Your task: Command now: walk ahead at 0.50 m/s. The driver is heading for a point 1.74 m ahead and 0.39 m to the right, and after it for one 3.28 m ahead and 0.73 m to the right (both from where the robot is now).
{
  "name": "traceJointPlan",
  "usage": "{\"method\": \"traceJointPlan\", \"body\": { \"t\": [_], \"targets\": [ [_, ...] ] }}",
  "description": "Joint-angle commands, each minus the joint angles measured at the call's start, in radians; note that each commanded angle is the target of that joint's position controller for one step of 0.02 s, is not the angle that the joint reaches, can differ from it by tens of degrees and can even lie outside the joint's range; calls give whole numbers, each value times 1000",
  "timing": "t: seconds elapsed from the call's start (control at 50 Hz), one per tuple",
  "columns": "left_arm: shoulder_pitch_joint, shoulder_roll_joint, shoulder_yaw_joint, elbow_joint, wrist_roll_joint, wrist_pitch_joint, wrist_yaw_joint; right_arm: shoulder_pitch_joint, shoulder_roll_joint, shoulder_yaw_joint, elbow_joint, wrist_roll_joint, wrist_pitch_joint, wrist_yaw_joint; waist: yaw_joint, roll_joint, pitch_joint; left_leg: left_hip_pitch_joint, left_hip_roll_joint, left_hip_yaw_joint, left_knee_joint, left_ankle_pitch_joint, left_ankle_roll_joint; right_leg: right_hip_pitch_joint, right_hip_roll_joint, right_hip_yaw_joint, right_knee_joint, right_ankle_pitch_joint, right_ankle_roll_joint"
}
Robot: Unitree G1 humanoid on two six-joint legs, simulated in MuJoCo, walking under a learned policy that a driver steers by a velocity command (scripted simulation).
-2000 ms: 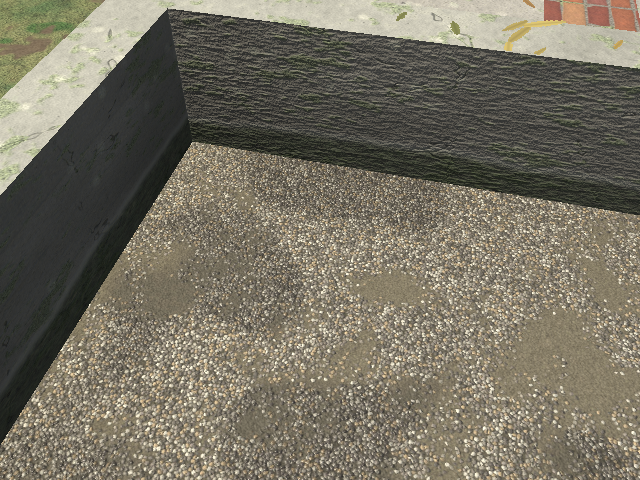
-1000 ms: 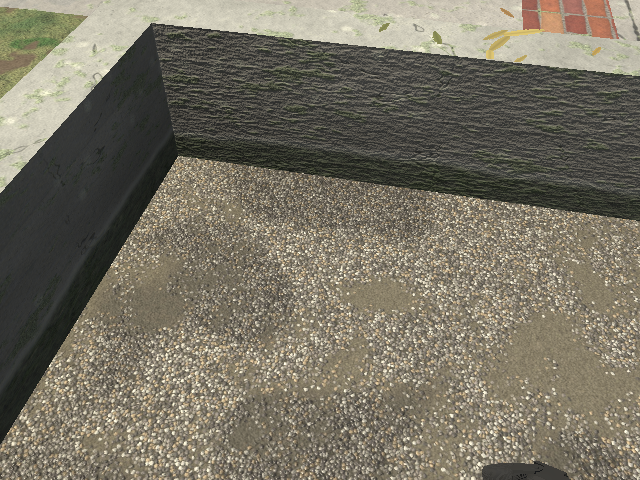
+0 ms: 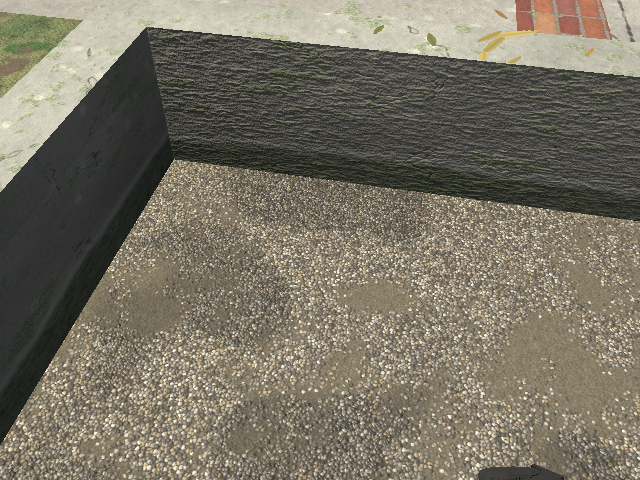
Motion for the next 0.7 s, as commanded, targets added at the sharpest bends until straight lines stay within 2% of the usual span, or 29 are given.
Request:
{"method": "traceJointPlan", "body": {
  "t": [0.02,0.04,0.08,0.1,0.12,0.14,0.16,0.18,0.2,0.22,0.24,0.26,0.28,0.3,0.32,0.34,0.36,0.38,0.42,0.44,0.46,0.5,0.52,0.54,0.58,0.6,0.64,0.66,0.7],
  "targets": [
    [-96,72,21,-99,2,-10,2,-97,-56,-17,-101,-13,-25,7,-18,-9,-69,-52,83,-50,-93,371,17,62,-49,63,-56,343,-19],
    [-42,65,22,-78,3,-22,3,-54,-66,-21,-77,4,-25,-9,7,7,-146,-24,81,-93,-136,206,18,113,-27,38,-64,146,-16],
    [-66,57,15,-83,1,-25,1,-109,-68,-21,-95,9,-16,-12,12,22,-49,-62,88,-111,-157,174,22,63,-21,37,-80,108,-18],
    [-118,66,15,-104,-4,-14,1,-146,-57,-16,-119,1,-18,3,-10,1,8,-80,89,-62,-109,346,19,23,-42,59,-71,302,-16],
    [-106,74,20,-100,1,-10,1,-108,-53,-16,-108,-9,-21,7,-20,-11,-46,-61,86,-53,-99,361,18,48,-46,64,-60,326,-19],
    [-46,65,20,-79,3,-20,2,-57,-65,-19,-80,3,-21,-8,6,7,-122,-37,83,-93,-139,198,18,101,-26,40,-64,143,-18],
    [-55,55,15,-83,2,-23,1,-93,-69,-21,-89,7,-18,-11,14,24,-65,-58,84,-101,-151,180,20,73,-22,39,-75,125,-17],
    [-110,63,14,-103,-2,-14,2,-140,-58,-16,-117,-3,-22,3,-10,4,-6,-74,86,-58,-105,348,19,28,-44,61,-71,312,-17],
    [-102,74,21,-97,1,-12,2,-106,-52,-17,-107,-11,-25,6,-19,-12,-59,-50,86,-52,-95,366,19,53,-47,65,-60,330,-20],
    [-47,68,22,-78,2,-21,3,-57,-65,-20,-79,4,-22,-9,6,5,-126,-33,85,-92,-137,204,19,103,-24,39,-62,141,-17],
    [-58,55,15,-84,2,-22,2,-94,-69,-20,-89,9,-18,-12,14,25,-61,-61,86,-100,-150,183,20,70,-20,38,-74,123,-16],
    [-112,62,14,-103,-2,-13,2,-140,-58,-16,-117,-2,-21,3,-10,5,-6,-74,87,-57,-104,350,19,27,-43,61,-70,310,-16],
    [-103,73,20,-98,1,-11,2,-106,-52,-17,-107,-11,-24,6,-19,-11,-59,-51,87,-51,-94,367,19,52,-45,65,-59,328,-20],
    [-48,67,22,-78,2,-20,2,-56,-65,-20,-80,4,-22,-9,6,7,-126,-33,86,-91,-137,204,19,102,-23,39,-61,140,-17],
    [-59,54,15,-83,2,-22,1,-93,-69,-20,-89,9,-18,-12,14,26,-62,-62,87,-100,-151,182,20,70,-20,38,-73,121,-16],
    [-112,62,13,-103,-2,-13,2,-140,-57,-16,-117,-2,-21,3,-10,6,-6,-75,88,-57,-104,349,19,26,-42,61,-69,308,-16],
    [-104,73,20,-98,1,-11,1,-106,-52,-16,-107,-11,-24,6,-19,-10,-59,-51,88,-50,-94,366,19,51,-45,66,-58,327,-20],
    [-48,67,22,-78,2,-20,2,-55,-64,-20,-80,4,-22,-9,6,7,-126,-34,87,-91,-137,202,19,101,-22,40,-60,138,-17],
    [-113,62,13,-103,-2,-13,1,-139,-57,-16,-117,-2,-22,3,-10,6,-6,-76,89,-56,-104,347,19,25,-41,62,-69,307,-16],
    [-104,73,20,-98,1,-11,1,-105,-51,-16,-107,-11,-25,6,-19,-10,-59,-52,89,-50,-94,364,19,49,-44,66,-58,325,-19],
    [-49,67,21,-78,2,-20,2,-55,-64,-19,-80,4,-22,-9,6,7,-126,-35,87,-90,-137,200,19,99,-21,40,-60,137,-17],
    [-114,61,13,-104,-2,-13,1,-138,-57,-16,-118,-2,-22,3,-10,6,-5,-76,89,-55,-104,345,19,24,-41,62,-68,306,-16],
    [-105,72,20,-98,1,-11,1,-105,-51,-16,-108,-11,-25,6,-19,-10,-58,-52,89,-49,-94,363,19,48,-44,67,-57,324,-19],
    [-49,66,21,-78,2,-20,2,-54,-64,-19,-80,4,-23,-9,6,7,-126,-35,88,-89,-137,198,19,98,-21,41,-60,135,-17],
    [-66,53,13,-82,2,-24,1,-102,-66,-20,-96,9,-17,-13,11,25,-48,-66,91,-103,-155,164,22,59,-19,43,-77,110,-18],
    [-117,65,14,-103,-3,-14,1,-139,-56,-15,-119,-1,-20,3,-11,2,6,-79,91,-55,-106,340,19,18,-39,65,-69,304,-17],
    [-98,71,19,-98,2,-9,1,-91,-54,-17,-103,-13,-27,7,-18,-8,-69,-53,87,-42,-88,366,17,55,-45,68,-52,342,-19],
    [-43,63,20,-77,3,-21,3,-46,-64,-20,-78,3,-26,-10,6,7,-147,-24,86,-83,-132,200,18,107,-23,43,-60,145,-17],
    [-68,56,14,-82,1,-24,1,-102,-66,-20,-96,9,-18,-13,11,23,-49,-63,93,-102,-154,169,22,58,-17,43,-76,108,-18]
  ]
}}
